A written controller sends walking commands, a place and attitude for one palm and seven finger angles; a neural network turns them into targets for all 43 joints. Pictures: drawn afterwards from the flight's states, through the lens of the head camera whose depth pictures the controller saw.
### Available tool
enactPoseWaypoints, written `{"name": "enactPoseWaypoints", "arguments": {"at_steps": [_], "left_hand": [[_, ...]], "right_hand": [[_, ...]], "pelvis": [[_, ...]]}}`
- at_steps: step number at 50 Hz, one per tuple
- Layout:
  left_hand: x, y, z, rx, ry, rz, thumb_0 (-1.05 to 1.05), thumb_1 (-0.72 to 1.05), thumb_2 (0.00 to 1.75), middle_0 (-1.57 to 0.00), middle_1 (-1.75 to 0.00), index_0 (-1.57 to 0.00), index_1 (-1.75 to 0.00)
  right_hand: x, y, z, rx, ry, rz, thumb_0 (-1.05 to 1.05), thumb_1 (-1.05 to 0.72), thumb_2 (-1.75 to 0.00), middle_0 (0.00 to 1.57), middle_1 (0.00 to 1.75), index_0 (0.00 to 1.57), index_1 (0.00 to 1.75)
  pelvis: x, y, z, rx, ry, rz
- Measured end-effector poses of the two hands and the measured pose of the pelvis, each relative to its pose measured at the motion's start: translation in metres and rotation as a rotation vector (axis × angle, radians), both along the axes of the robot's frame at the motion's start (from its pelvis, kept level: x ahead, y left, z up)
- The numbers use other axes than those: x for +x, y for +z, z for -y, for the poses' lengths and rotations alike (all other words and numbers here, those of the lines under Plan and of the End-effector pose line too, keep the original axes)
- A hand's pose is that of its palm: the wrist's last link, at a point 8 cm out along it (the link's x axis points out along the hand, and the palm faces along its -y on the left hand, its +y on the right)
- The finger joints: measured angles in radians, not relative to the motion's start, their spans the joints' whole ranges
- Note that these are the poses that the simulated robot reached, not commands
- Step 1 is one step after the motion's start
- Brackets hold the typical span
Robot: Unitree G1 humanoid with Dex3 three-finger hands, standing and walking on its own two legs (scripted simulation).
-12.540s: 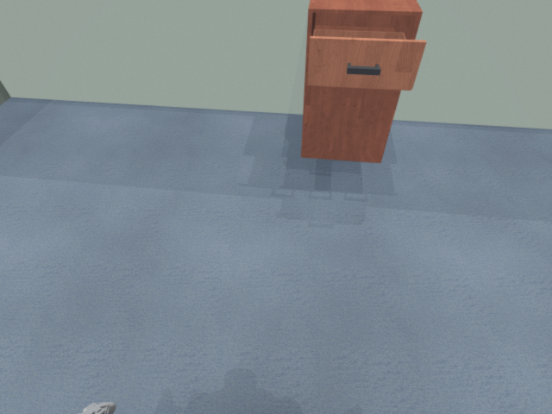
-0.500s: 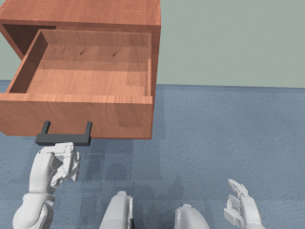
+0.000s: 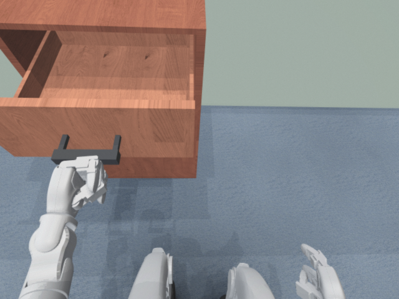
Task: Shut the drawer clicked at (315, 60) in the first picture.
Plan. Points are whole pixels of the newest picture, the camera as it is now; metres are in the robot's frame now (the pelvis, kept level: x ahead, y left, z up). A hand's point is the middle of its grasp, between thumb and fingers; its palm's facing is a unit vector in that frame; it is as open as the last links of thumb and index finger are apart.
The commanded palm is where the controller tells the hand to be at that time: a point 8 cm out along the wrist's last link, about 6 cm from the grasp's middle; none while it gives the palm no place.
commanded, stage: push the drawer shut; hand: left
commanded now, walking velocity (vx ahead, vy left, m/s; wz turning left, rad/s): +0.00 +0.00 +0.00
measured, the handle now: (89, 148) +0.39 +0.24 +0.03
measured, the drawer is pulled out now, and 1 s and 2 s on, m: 0.21 0.07 0.00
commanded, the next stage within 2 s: none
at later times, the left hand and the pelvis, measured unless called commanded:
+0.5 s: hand (108, 154) +0.38 +0.21 +0.03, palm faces +0.04 -1.00 -0.06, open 3.0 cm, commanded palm +0.37 +0.26 +0.04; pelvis +0.01 +0.01 +0.01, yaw -1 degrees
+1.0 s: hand (114, 127) +0.45 +0.21 +0.03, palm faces +0.05 -1.00 -0.05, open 3.0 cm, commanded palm +0.44 +0.25 +0.04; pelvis +0.00 +0.01 +0.00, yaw -2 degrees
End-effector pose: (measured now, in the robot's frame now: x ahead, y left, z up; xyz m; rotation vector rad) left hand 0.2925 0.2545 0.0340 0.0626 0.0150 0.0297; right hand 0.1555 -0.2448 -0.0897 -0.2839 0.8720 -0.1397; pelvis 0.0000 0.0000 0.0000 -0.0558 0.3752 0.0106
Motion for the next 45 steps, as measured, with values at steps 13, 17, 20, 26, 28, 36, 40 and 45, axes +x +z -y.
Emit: {"name": "enactPoseWaypoints", "arguments": {"at_steps": [13,17,20,26,28,36,40,45], "left_hand": [[0.036,0.001,0.001,-0.003,0.012,0.007,0.0,0.85,0.91,-1.4,-1.6,-1.4,-1.6],[0.046,0.0,-0.001,-0.002,0.011,0.01,-0.01,0.85,0.91,-1.4,-1.6,-1.4,-1.6],[0.053,-0.001,-0.003,-0.001,0.011,0.01,-0.02,0.83,0.9,-1.4,-1.6,-1.4,-1.6],[0.068,-0.001,-0.005,-0.002,0.011,0.008,-0.03,0.82,0.9,-1.4,-1.6,-1.4,-1.6],[0.074,-0.001,-0.006,-0.002,0.011,0.007,-0.03,0.82,0.9,-1.4,-1.6,-1.4,-1.6],[0.097,-0.002,-0.008,-0.006,0.012,0.005,-0.04,0.8,0.89,-1.4,-1.6,-1.4,-1.6],[0.108,-0.002,-0.009,-0.008,0.013,0.005,-0.04,0.8,0.89,-1.4,-1.6,-1.4,-1.6],[0.119,-0.001,-0.008,-0.008,0.018,0.006,-0.03,0.82,0.89,-1.4,-1.6,-1.4,-1.6]], "right_hand": [[-0.022,0.0,0.004,-0.006,-0.038,-0.077,0.01,-0.9,-0.9,0.21,0.3,0.2,0.3],[-0.028,-0.001,0.006,-0.011,-0.049,-0.107,0.01,-0.9,-0.9,0.21,0.3,0.2,0.3],[-0.032,-0.002,0.007,-0.015,-0.055,-0.128,0.01,-0.9,-0.9,0.21,0.3,0.2,0.3],[-0.039,-0.004,0.007,-0.015,-0.067,-0.159,0.01,-0.9,-0.9,0.2,0.3,0.2,0.3],[-0.041,-0.005,0.008,-0.016,-0.07,-0.17,0.0,-0.9,-0.9,0.2,0.3,0.2,0.3],[-0.052,-0.009,0.009,-0.021,-0.09,-0.208,0.0,-0.9,-0.9,0.21,0.3,0.2,0.3],[-0.06,-0.011,0.01,-0.023,-0.1,-0.234,0.0,-0.9,-0.9,0.21,0.3,0.2,0.3],[-0.072,-0.013,0.011,-0.022,-0.113,-0.27,0.0,-0.9,-0.9,0.2,0.3,0.2,0.3]], "pelvis": [[0.003,0.005,-0.004,0.005,-0.011,-0.007],[0.004,0.006,-0.005,0.006,-0.012,-0.012],[0.005,0.006,-0.005,0.005,-0.013,-0.015],[0.005,0.006,-0.006,0.004,-0.014,-0.021],[0.005,0.005,-0.006,0.004,-0.015,-0.023],[0.004,0.003,-0.006,0.001,-0.018,-0.036],[0.004,0.002,-0.007,0.0,-0.02,-0.043],[0.003,0.001,-0.007,0.0,-0.022,-0.05]]}}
